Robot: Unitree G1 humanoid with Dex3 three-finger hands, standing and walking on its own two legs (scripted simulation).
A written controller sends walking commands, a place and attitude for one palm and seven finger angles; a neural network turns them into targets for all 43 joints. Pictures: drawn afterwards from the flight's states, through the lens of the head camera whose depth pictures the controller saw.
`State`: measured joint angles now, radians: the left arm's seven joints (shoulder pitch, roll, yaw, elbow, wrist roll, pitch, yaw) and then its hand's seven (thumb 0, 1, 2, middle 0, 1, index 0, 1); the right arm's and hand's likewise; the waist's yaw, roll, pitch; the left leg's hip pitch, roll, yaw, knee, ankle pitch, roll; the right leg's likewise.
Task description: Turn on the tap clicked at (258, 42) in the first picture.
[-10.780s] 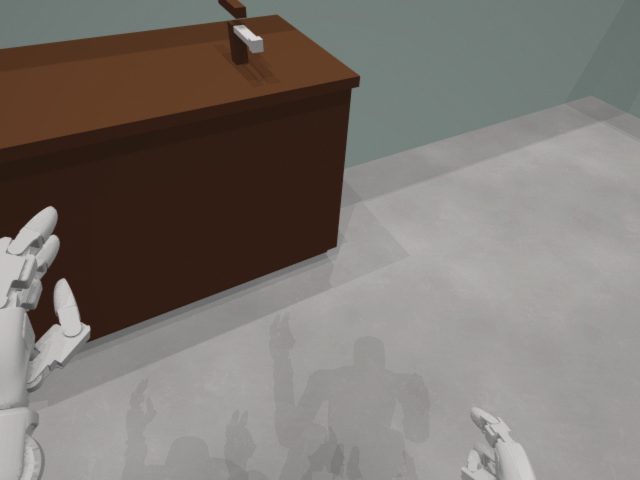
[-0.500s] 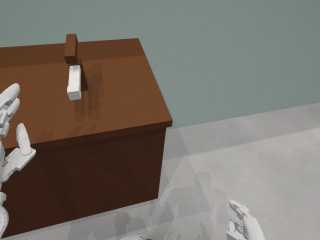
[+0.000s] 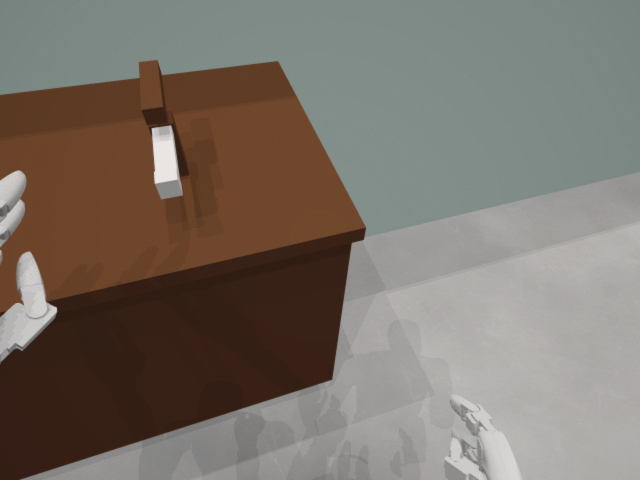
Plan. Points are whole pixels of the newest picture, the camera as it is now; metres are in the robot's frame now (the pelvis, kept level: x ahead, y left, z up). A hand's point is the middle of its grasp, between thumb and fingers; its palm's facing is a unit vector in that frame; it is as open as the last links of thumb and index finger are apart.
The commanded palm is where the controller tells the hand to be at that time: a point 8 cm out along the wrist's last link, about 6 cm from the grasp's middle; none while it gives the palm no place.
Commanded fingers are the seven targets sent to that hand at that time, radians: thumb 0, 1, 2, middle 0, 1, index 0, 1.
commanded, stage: look again from close up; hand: left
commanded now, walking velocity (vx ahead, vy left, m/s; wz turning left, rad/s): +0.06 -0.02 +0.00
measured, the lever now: (168, 183) +0.44 +0.24 +0.12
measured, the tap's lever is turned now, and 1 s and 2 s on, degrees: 0 0 0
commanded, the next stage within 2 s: shuffle to correct the standing spot in 0.42 s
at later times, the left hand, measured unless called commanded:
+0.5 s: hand (71, 306) +0.23 +0.24 +0.17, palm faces +0.36 -0.83 -0.43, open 7.4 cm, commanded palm +0.18 +0.28 +0.18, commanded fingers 0.00 0.90 0.90 -0.20 -0.30 -0.20 -0.30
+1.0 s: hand (119, 293) +0.25 +0.21 +0.16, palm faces +0.41 -0.84 -0.35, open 7.4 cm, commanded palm +0.20 +0.25 +0.18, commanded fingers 0.00 0.90 0.90 -0.20 -0.30 -0.20 -0.30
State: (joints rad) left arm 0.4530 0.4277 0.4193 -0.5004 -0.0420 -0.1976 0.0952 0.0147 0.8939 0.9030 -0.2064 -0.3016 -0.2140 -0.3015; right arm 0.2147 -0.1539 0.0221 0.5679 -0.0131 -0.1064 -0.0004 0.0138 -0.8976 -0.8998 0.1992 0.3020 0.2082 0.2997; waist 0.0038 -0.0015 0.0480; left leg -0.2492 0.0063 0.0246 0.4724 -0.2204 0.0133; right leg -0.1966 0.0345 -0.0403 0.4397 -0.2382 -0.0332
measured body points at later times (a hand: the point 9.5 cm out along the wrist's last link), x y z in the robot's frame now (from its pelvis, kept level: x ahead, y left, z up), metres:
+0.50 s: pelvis +0.01 +0.00 +0.00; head +0.03 +0.00 +0.45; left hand +0.21 +0.29 +0.19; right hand +0.20 -0.24 -0.07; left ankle +0.02 +0.11 -0.74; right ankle +0.00 -0.10 -0.74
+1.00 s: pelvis +0.04 -0.03 -0.01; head +0.06 -0.03 +0.44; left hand +0.22 +0.26 +0.17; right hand +0.20 -0.26 -0.10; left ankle +0.02 +0.08 -0.70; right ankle +0.00 -0.10 -0.74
